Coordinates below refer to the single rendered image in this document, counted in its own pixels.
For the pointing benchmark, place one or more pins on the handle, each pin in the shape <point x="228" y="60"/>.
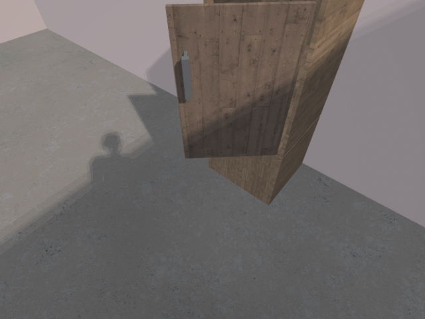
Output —
<point x="186" y="76"/>

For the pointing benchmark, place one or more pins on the cupboard door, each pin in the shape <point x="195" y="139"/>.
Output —
<point x="244" y="62"/>

